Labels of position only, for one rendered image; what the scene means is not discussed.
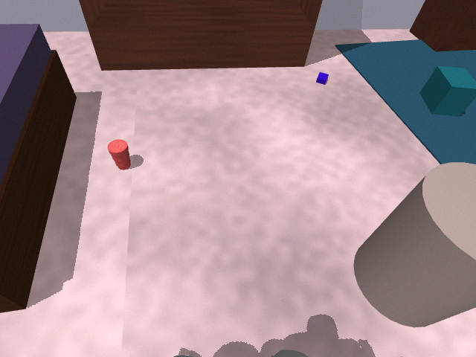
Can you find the bed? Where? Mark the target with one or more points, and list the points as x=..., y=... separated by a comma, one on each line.
x=36, y=106

